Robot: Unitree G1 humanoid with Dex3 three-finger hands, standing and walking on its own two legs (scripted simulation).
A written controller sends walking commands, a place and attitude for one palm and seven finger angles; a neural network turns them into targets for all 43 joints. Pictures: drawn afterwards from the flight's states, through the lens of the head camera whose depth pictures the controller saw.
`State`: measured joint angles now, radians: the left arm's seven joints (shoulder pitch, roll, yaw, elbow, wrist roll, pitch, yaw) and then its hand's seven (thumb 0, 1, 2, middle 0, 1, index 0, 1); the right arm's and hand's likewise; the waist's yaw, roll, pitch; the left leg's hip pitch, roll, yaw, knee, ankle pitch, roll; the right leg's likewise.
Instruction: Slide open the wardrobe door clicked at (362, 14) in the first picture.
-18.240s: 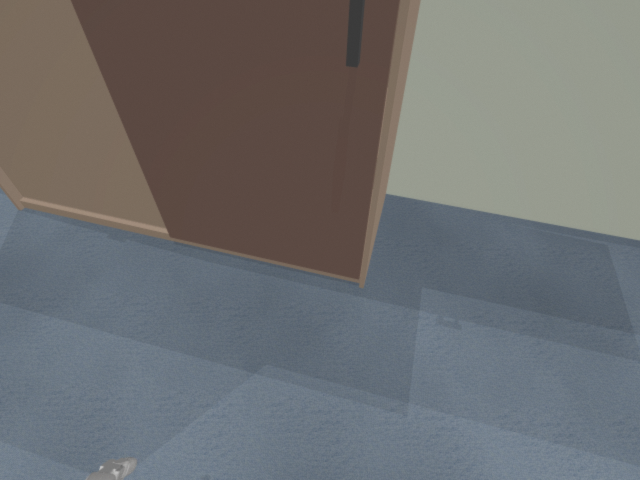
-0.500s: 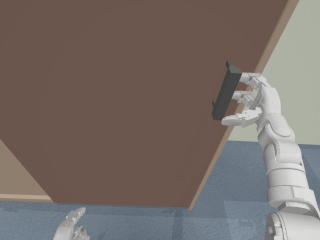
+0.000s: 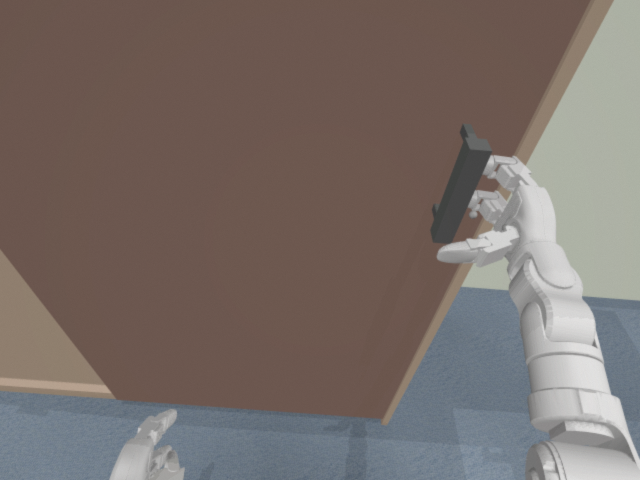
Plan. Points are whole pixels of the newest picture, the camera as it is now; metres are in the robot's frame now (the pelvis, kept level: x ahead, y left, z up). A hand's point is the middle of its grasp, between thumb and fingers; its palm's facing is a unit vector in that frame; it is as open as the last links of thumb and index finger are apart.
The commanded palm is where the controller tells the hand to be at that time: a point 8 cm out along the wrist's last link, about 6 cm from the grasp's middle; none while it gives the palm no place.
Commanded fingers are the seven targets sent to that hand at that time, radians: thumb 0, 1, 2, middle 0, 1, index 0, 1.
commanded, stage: slide the fingers in behind the handle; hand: right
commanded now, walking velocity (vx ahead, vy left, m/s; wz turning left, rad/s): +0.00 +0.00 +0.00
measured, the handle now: (454, 185) +0.44 -0.13 +0.18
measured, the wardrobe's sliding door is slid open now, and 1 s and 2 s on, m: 0.00 0.00 0.00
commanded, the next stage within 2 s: grip the handle and tug to test in 1.32 s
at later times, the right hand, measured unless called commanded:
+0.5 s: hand (457, 212) +0.39 -0.12 +0.18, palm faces +0.00 +1.00 +0.00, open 13.9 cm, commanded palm +0.37 -0.17 +0.19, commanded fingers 0.00 0.50 -0.30 0.30 1.20 0.30 1.20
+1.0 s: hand (443, 211) +0.40 -0.11 +0.17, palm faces -0.01 +1.00 +0.01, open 13.9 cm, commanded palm +0.37 -0.16 +0.19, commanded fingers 0.00 0.50 -0.30 0.30 1.20 0.30 1.20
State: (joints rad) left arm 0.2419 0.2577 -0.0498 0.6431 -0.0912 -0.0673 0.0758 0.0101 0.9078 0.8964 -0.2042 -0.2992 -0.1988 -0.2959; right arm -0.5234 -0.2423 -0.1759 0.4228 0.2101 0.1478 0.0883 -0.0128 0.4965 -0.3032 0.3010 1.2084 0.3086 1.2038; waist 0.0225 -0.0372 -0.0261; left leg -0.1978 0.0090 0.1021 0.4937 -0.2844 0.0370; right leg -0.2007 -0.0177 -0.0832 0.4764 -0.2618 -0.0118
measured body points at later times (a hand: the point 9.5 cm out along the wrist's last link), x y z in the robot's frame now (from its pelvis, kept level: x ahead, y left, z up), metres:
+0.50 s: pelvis +0.01 +0.00 +0.00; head +0.00 +0.02 +0.45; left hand +0.18 +0.23 -0.09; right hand +0.39 -0.18 +0.18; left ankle -0.01 +0.09 -0.74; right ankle +0.00 -0.11 -0.74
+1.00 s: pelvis +0.01 +0.00 +0.00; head -0.01 +0.02 +0.45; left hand +0.16 +0.24 -0.10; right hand +0.39 -0.16 +0.18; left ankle -0.01 +0.09 -0.74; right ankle +0.00 -0.11 -0.74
